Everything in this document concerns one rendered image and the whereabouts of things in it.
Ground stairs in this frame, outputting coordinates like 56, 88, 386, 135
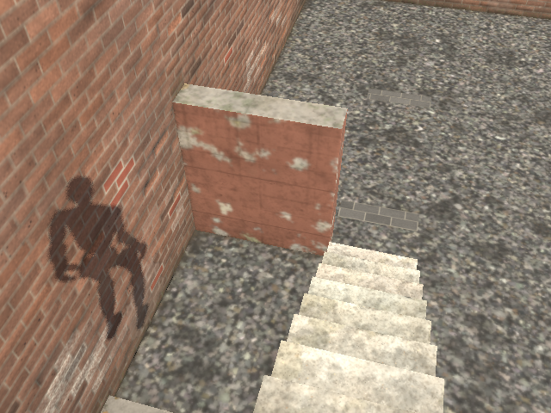
253, 242, 444, 413

